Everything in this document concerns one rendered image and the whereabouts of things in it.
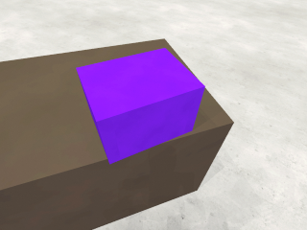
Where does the carton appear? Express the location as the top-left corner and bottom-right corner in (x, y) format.
(76, 48), (205, 164)

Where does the pedestal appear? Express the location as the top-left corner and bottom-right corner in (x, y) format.
(0, 38), (234, 230)

